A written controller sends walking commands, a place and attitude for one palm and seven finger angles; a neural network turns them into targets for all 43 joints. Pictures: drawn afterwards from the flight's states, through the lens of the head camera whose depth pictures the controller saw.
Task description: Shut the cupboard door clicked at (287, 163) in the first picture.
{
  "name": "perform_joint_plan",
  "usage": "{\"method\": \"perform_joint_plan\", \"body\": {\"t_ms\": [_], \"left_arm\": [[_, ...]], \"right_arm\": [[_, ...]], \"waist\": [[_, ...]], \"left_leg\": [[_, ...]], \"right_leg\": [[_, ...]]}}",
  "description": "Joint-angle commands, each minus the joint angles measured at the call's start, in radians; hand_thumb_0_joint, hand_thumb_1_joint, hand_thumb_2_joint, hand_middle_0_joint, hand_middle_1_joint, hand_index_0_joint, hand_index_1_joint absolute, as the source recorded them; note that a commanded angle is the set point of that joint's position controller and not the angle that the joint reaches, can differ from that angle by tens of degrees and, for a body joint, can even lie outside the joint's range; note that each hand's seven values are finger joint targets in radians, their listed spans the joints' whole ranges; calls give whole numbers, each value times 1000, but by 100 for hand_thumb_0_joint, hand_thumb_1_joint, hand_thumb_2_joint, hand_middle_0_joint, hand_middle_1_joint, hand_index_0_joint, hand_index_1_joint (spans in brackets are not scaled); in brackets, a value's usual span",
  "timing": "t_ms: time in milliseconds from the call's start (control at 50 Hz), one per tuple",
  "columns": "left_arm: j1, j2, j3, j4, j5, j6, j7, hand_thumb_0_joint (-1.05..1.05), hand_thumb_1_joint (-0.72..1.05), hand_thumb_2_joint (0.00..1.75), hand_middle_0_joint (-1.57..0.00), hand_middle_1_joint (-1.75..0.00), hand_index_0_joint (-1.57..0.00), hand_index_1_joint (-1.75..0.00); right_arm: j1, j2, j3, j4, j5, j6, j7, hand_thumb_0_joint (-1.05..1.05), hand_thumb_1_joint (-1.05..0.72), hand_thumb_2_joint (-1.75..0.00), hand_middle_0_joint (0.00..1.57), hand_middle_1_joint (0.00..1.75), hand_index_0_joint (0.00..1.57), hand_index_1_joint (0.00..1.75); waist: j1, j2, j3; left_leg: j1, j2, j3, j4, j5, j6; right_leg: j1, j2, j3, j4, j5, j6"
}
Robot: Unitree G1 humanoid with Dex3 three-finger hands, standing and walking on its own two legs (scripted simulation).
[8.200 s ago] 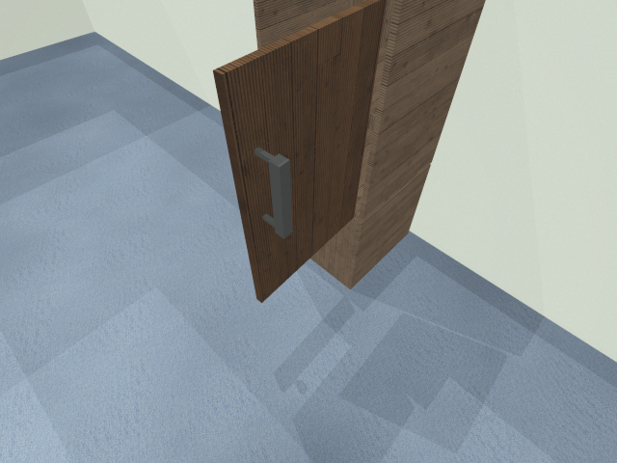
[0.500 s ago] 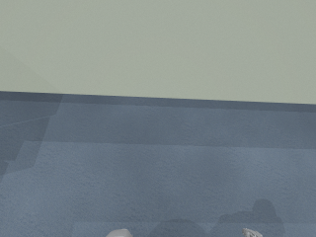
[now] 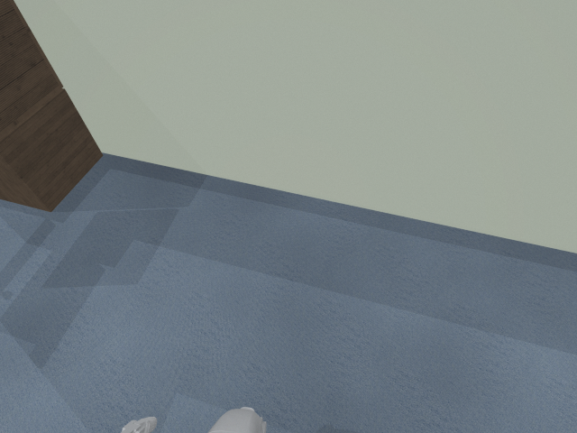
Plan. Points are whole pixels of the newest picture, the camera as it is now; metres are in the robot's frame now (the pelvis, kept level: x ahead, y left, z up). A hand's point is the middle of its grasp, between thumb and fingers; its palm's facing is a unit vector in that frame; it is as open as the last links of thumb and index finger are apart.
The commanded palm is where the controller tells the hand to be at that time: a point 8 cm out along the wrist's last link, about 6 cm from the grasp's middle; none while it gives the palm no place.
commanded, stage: walk to a spot facing it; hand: left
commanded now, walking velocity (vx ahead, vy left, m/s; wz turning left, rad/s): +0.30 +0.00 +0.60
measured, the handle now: out of the picture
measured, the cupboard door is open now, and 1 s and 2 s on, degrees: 93 93 93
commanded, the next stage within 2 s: turn to face it in 1.80 s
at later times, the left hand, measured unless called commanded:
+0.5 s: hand out of the picture +0.11 +0.27 -0.18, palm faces +0.35 -0.92 -0.19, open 7.4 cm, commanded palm none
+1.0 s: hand (157, 308) +0.34 +0.27 -0.15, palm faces +0.49 -0.84 -0.21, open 7.1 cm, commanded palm none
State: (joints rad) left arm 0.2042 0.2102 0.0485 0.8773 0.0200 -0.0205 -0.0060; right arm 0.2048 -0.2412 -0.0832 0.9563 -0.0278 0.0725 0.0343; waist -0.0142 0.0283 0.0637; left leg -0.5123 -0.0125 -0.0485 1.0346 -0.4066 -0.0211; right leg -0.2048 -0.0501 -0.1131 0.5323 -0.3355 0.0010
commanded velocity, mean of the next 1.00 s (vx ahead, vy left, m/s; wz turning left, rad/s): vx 0.35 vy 0.00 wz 0.38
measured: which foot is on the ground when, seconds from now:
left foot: up 0.00-0.30, down 0.32-0.78, up 0.80-1.00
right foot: down 0.00-0.30, up 0.32-0.76, down 0.78-1.00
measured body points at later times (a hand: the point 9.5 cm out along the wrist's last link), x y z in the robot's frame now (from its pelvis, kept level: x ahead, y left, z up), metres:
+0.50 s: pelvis +0.15 +0.07 +0.00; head +0.18 +0.10 +0.44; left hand +0.09 +0.31 -0.16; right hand +0.33 -0.13 -0.13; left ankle +0.16 +0.15 -0.73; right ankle +0.19 -0.10 -0.64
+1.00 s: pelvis +0.37 +0.08 +0.01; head +0.39 +0.09 +0.46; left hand +0.32 +0.32 -0.14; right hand +0.47 -0.14 -0.15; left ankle +0.32 +0.20 -0.66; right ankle +0.38 -0.03 -0.73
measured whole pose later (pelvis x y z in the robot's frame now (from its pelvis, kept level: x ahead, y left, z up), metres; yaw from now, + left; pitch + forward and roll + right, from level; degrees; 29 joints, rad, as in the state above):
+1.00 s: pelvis +0.37 +0.08 +0.01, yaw +28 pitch +1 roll +0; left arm 0.24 0.17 0.07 0.97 0.01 -0.10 0.01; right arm 0.29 -0.18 -0.07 1.06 -0.02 0.01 0.02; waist -0.04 0.01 0.05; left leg -0.56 0.09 0.04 1.07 -0.24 -0.01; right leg -0.13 -0.05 -0.24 0.39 -0.27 -0.02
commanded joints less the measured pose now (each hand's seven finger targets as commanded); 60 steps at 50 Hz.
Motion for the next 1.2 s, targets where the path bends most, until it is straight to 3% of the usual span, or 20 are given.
{"method": "perform_joint_plan", "body": {"t_ms": [0, 160, 240, 260, 280, 300, 320, 360, 420, 640, 720, 740, 760, 780, 800, 840, 900, 1100, 1160, 1180], "left_arm": [[51, 127, 30, -18, -1, -45, 19, 0, 90, 90, -20, -30, -20, -30], [218, 156, 33, 87, 9, -57, 19, 0, 90, 90, -20, -30, -20, -30], [177, 200, 41, 90, 1, -53, 10, 0, 90, 90, -20, -30, -20, -30], [149, 200, 38, 79, -4, -52, 4, 0, 90, 90, -20, -30, -20, -30], [145, 134, 32, 42, -9, -49, -12, 0, 90, 90, -20, -30, -20, -30], [48, 102, 24, -29, -14, -47, -17, 0, 90, 90, -20, -30, -20, -30], [-11, 116, 34, -56, -14, -44, -6, 0, 90, 90, -20, -30, -20, -30], [18, 82, 34, -7, 2, -28, -5, 0, 90, 90, -20, -30, -20, -30], [128, 57, 32, 55, 17, -1, -23, 0, 90, 90, -20, -30, -20, -30], [-123, 53, 20, -45, 10, -12, -32, 0, 90, 90, -20, -30, -20, -30], [-21, 76, 30, -14, 11, -31, -29, 0, 90, 90, -20, -30, -20, -30], [111, 122, 45, 26, 13, -43, -24, 0, 90, 90, -20, -30, -20, -30], [257, 218, 68, 75, 21, -53, -14, 0, 90, 90, -20, -30, -20, -30], [301, 255, 67, 77, 9, -44, -3, 0, 90, 90, -20, -30, -20, -30], [240, 202, 61, 75, 6, -50, 3, 0, 90, 90, -20, -30, -20, -30], [128, 93, 28, 60, 2, -60, 7, 0, 90, 90, -20, -30, -20, -30], [118, 43, 14, 82, 4, -78, 12, 0, 90, 90, -20, -30, -20, -30], [207, 105, 9, 181, 6, -75, 16, 0, 90, 90, -20, -30, -20, -30], [173, 138, 12, 182, -3, -67, 13, 0, 90, 90, -20, -30, -20, -30], [163, 123, 10, 169, -4, -62, 8, 0, 90, 90, -20, -30, -20, -30]], "right_arm": [[-121, -67, -17, -114, -1, -47, 21, 0, -90, -90, 20, 30, 20, 30], [-274, -10, 27, -144, 4, -67, 38, 0, -90, -90, 20, 30, 20, 30], [-85, -52, 19, -97, -1, -87, 15, 0, -90, -90, 20, 30, 20, 30], [72, -102, 1, -59, -7, -91, 4, 0, -90, -90, 20, 30, 20, 30], [227, -233, -33, -31, -18, -96, -8, 0, -90, -90, 20, 30, 20, 30], [300, -322, -54, -8, -4, -98, -25, 0, -90, -90, 20, 30, 20, 30], [265, -320, -51, -10, 7, -98, -30, 0, -90, -90, 20, 30, 20, 30], [74, -220, -24, -64, 5, -113, -38, 0, -90, -90, 20, 30, 20, 30], [-1, -128, 7, -63, 3, -132, -41, 0, -90, -90, 20, 30, 20, 30], [133, -95, -2, 13, 2, -143, -37, 0, -90, -90, 20, 30, 20, 30], [138, -86, 1, 36, 0, -136, -42, 0, -90, -90, 20, 30, 20, 30], [133, -64, 4, 35, 8, -139, -40, 0, -90, -90, 20, 30, 20, 30], [153, -8, 14, 18, 18, -146, -30, 0, -90, -90, 20, 30, 20, 30], [117, -22, 13, -16, 17, -140, -26, 0, -90, -90, 20, 30, 20, 30], [82, -42, 4, -2, 8, -135, -26, 0, -90, -90, 20, 30, 20, 30], [43, -16, 4, 16, 4, -122, -19, 0, -90, -90, 20, 30, 20, 30], [79, 30, 11, 43, 3, -98, -10, 0, -90, -90, 20, 30, 20, 30], [-123, 41, 31, -30, 5, -105, 21, 0, -90, -90, 20, 30, 20, 30], [40, -11, 22, 14, -3, -114, 4, 0, -90, -90, 20, 30, 20, 30], [195, -77, 3, 53, -7, -114, -5, 0, -90, -90, 20, 30, 20, 30]], "waist": [[16, -206, 26], [75, -190, -4], [-35, -205, -92], [-118, -163, -172], [-178, 85, -292], [-197, 166, -330], [-162, 18, -269], [-74, 121, -104], [14, 117, -49], [-18, 47, -1], [37, 24, -50], [91, -45, -111], [138, -273, -203], [140, -325, -176], [122, -306, -125], [54, -158, -29], [10, -160, -18], [41, -173, 18], [-65, -156, -38], [-132, -52, -127]], "left_leg": [[-231, 90, 38, 139, 131, -32], [-160, 69, 171, -268, 123, 5], [227, -55, 289, -408, 91, 71], [487, -31, 250, -485, 153, 99], [775, 227, -125, -524, 159, 196], [841, 447, -492, -668, 313, 296], [713, 493, -487, -704, 237, 306], [391, 378, -322, -796, -51, 226], [232, 254, -127, -826, 49, 171], [305, 242, -96, -861, 125, 211], [266, 188, -77, -666, 199, 159], [156, 123, -26, -470, 199, 123], [-74, -4, 102, -167, 6, 65], [-175, -7, 82, 47, -205, 56], [-208, 52, 15, 173, -92, 58], [-181, 115, 7, 192, 103, 39], [-141, 133, 48, 100, 173, 10], [-59, 74, 180, -352, 189, 51], [276, -13, 250, -453, 191, 90], [537, 40, 154, -485, 181, 119]], "right_leg": [[145, -280, 121, -342, 163, -68], [332, -314, -73, -233, 608, -63], [214, -301, -166, 34, 924, -38], [64, -289, -184, 260, 808, -8], [-246, -162, -175, 600, 243, 51], [-489, -58, -36, 824, -224, 66], [-520, -89, 74, 889, -191, 44], [-489, -141, 107, 836, -65, 49], [-378, -130, 88, 694, 52, 58], [-301, -76, 56, 181, 164, 62], [0, -15, 20, -22, 154, 43], [226, -66, 100, -79, 127, 16], [475, -318, 386, -168, 69, -68], [438, -460, 563, -280, 22, -137], [333, -435, 556, -319, -51, -133], [163, -352, 309, -329, 58, -96], [110, -294, 92, -336, 314, -88], [253, -298, -66, -282, 528, -96], [134, -262, -142, -29, 745, -67], [-29, -228, -151, 211, 600, -33]]}}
